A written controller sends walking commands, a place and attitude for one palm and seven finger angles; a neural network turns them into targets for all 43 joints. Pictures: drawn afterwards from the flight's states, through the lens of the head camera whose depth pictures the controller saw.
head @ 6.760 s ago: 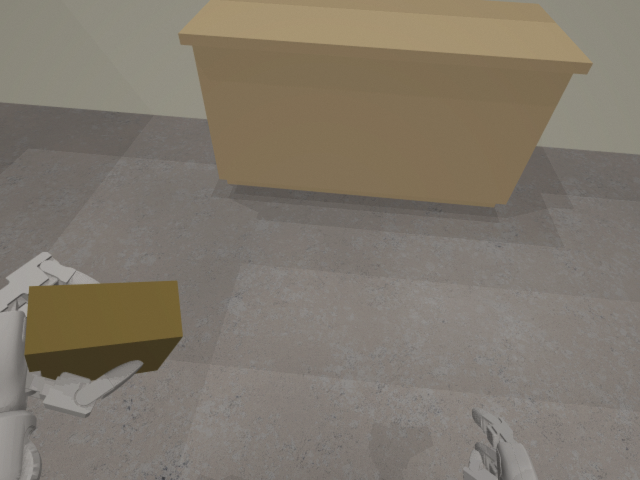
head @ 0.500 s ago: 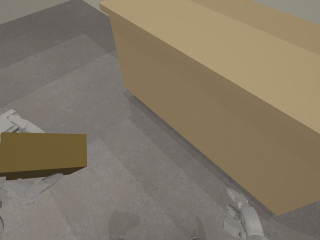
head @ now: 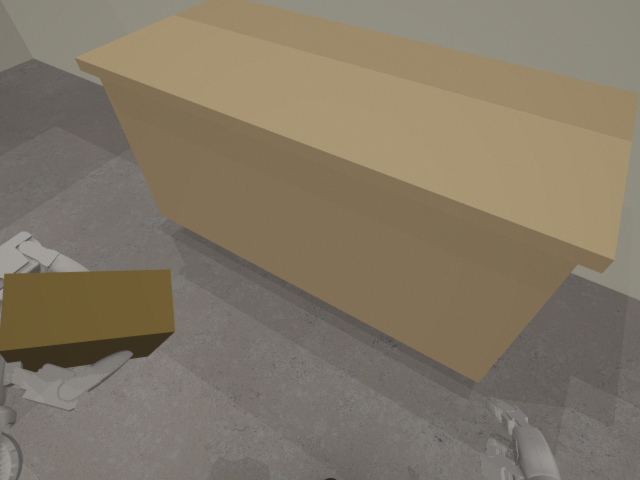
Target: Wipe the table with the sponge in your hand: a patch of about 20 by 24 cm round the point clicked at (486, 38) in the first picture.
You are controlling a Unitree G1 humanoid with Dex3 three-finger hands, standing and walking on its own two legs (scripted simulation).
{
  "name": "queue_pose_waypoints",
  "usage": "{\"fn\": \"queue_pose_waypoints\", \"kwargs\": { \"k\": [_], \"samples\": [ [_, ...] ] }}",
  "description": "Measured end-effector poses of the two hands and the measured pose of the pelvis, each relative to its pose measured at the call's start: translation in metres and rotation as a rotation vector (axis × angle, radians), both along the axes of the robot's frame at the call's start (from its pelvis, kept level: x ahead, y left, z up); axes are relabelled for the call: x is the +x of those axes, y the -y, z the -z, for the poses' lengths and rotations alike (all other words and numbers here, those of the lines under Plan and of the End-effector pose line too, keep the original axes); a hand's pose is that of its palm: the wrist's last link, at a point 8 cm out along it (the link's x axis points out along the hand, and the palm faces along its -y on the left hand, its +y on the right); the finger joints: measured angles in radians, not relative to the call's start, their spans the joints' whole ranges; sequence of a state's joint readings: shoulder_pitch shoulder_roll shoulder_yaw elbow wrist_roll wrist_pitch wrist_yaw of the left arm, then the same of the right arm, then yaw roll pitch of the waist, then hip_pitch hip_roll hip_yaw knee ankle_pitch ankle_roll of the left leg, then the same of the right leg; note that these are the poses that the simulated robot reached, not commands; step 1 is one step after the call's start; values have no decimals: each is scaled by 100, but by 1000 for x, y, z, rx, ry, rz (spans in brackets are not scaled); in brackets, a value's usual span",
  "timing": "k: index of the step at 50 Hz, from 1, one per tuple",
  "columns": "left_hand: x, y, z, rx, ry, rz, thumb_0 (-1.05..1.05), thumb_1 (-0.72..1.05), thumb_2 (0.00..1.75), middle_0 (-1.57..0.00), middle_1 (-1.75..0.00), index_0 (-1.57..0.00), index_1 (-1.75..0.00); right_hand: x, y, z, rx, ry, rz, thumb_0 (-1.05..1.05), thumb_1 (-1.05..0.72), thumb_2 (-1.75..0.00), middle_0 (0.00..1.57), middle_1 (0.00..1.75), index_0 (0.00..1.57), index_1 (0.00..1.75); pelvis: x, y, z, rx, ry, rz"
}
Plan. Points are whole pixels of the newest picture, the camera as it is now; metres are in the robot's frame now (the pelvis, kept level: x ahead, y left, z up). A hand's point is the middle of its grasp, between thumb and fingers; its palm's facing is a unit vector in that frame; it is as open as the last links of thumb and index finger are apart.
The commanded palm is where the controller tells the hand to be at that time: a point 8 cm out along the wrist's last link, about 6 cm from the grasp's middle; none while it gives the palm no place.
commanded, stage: turn to face it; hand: left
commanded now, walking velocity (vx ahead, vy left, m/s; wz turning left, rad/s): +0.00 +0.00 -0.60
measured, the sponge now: (113, 321) +0.22 +0.21 +0.16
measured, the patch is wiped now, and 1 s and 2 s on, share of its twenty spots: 0.00 0.00 0.00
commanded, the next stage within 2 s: take the last steps up to it in 1.46 s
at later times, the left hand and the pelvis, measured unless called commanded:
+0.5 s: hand (254, 344) +0.20 +0.08 +0.18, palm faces +0.04 -0.84 -0.55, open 9.9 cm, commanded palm +0.16 +0.15 +0.18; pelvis -0.08 -0.07 +0.00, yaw -18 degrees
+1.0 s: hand (408, 408) +0.17 -0.05 +0.16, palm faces -0.13 -0.85 -0.51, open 9.9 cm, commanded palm +0.13 +0.03 +0.18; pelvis -0.16 -0.11 -0.02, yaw -35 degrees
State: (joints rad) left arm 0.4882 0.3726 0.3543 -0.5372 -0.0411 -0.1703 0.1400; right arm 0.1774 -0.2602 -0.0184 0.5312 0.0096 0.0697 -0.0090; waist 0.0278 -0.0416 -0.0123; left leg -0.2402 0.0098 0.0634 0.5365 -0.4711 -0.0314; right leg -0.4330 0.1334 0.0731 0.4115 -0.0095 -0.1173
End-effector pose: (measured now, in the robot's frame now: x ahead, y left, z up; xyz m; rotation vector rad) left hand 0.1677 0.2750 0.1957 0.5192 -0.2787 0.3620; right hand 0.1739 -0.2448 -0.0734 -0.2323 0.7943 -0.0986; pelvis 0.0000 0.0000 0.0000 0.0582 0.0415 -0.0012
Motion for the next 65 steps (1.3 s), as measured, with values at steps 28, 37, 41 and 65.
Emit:
{"fn": "queue_pose_waypoints", "kwargs": {
  "k": [28, 37, 41, 65],
  "samples": [
    [9, 155, -8, 127, -44, 413, 0, -46, 100, -77, -135, -76, -135, -204, 115, 18, 24, -90, 405, 1, -90, -89, 19, 30, 20, 30, -85, 71, 0, -7, 21, 353],
    [-1, 168, 8, 36, -15, 465, 0, -46, 100, -77, -135, -76, -135, -240, 119, 2, -16, -13, 458, 1, -90, -89, 19, 30, 20, 30, -115, 68, 3, -16, 24, 443],
    [-7, 185, 6, 57, -24, 492, 0, -46, 100, -76, -135, -76, -135, -251, 108, 6, 53, 47, 494, 1, -90, -89, 19, 30, 20, 30, -123, 76, 2, -42, 34, 498],
    [-45, 314, -5, 117, -25, 809, 0, -46, 100, -76, -135, -76, -135, -441, 165, 4, 6, -63, 839, 1, -91, -89, 19, 30, 20, 30, -197, 115, -5, -11, 8, 770]
  ]
}}
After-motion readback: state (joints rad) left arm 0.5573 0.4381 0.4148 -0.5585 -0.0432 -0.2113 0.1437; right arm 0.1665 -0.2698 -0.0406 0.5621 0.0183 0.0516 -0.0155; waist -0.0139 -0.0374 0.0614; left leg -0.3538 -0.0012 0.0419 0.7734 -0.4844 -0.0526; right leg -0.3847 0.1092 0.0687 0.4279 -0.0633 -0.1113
